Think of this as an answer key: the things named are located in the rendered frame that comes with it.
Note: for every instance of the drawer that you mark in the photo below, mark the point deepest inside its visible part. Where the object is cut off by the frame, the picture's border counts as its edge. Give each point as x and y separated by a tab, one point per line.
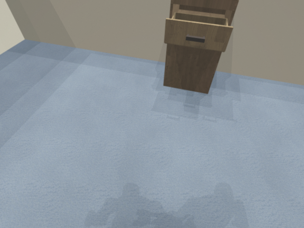
216	31

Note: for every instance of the handle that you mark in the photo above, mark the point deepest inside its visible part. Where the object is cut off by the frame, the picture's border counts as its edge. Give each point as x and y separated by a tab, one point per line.
195	38

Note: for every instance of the cabinet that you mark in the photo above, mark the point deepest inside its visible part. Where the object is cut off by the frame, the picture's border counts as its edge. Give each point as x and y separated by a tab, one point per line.
191	68

